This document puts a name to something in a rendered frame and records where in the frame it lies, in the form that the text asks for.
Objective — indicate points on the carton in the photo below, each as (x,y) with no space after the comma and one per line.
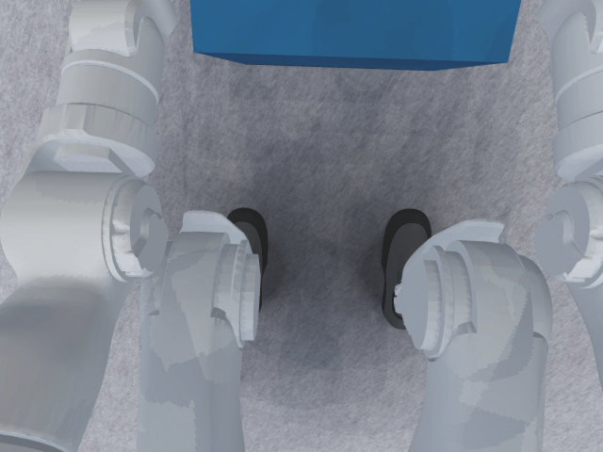
(417,35)

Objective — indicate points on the left robot forearm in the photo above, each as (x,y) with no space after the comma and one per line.
(104,117)

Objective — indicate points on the right robot thigh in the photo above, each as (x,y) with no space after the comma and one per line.
(470,305)

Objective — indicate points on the robot left upper arm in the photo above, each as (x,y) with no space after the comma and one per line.
(77,242)

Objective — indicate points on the right robot forearm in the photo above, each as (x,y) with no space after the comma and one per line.
(575,32)

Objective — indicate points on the robot right upper arm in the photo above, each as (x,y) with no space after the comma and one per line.
(569,247)

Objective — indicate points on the robot right shin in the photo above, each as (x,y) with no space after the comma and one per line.
(479,230)

